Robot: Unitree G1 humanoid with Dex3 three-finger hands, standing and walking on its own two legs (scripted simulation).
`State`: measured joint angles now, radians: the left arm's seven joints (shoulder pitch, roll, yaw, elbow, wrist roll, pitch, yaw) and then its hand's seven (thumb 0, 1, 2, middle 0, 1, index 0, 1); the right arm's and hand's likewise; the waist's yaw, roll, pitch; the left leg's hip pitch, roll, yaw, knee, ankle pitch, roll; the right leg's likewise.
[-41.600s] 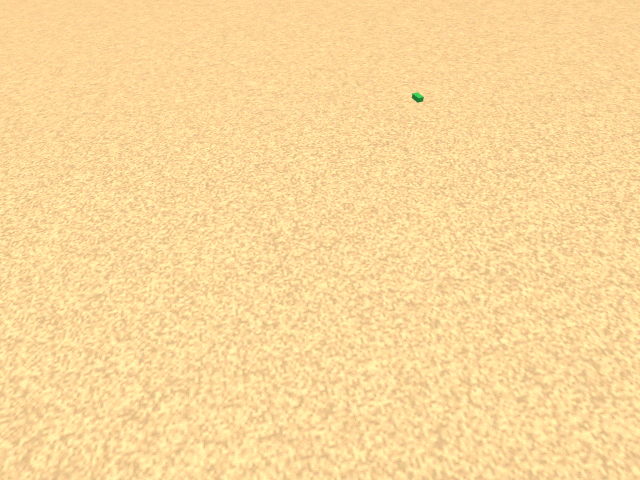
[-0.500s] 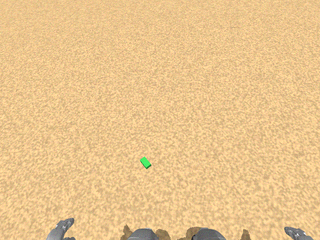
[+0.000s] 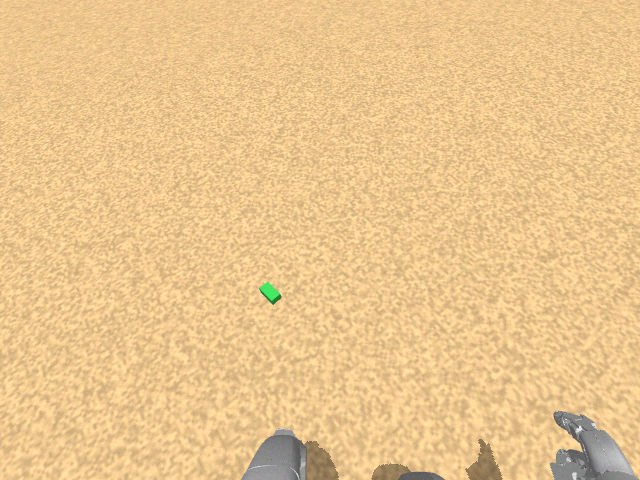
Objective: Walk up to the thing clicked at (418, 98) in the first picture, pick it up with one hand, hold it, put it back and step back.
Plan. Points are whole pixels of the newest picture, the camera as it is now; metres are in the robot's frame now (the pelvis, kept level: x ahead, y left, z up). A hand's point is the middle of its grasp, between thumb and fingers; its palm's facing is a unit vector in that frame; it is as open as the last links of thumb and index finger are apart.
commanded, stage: step back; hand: left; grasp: from above
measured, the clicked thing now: (270, 292) +0.75 +0.24 -0.73
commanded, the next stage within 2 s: stand in 1.84 s
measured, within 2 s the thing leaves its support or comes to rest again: neither
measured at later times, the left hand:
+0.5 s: hand out of the picture -0.05 +0.26 -0.13, palm faces +0.08 -0.92 -0.38, open 7.4 cm
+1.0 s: hand out of the picture -0.27 +0.26 -0.12, palm faces +0.12 -0.89 -0.44, open 7.4 cm
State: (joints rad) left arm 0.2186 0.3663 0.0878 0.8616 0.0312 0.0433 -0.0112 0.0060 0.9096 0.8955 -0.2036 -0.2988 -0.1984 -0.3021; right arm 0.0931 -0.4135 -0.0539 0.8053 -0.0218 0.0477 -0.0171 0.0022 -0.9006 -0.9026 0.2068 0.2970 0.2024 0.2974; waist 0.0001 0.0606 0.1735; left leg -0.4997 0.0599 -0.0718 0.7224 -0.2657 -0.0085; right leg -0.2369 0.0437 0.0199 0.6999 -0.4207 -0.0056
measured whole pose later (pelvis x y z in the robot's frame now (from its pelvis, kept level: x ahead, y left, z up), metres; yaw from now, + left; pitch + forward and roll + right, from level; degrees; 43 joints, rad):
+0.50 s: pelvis -0.16 -0.01 +0.01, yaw +4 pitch -2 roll +0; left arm 0.11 0.39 0.08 0.81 0.01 0.06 0.02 0.01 0.91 0.90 -0.20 -0.30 -0.20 -0.30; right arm 0.17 -0.36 -0.03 0.87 -0.04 0.03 -0.01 0.00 -0.90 -0.90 0.21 0.30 0.20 0.30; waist -0.01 -0.03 0.16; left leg -0.31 0.00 -0.02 0.63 -0.28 0.02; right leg -0.48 0.10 0.11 1.17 -0.53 -0.01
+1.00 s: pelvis -0.31 -0.04 +0.01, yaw +6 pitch -3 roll +2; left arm 0.20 0.40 0.07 0.89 0.05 0.01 0.00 0.01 0.90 0.90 -0.21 -0.30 -0.20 -0.30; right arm 0.22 -0.38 -0.07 0.98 -0.04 0.04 0.01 0.00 -0.91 -0.90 0.20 0.30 0.20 0.30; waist 0.04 -0.01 0.10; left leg -0.22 -0.05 -0.03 0.60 -0.35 -0.01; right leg -0.36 -0.08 -0.01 0.72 -0.33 -0.01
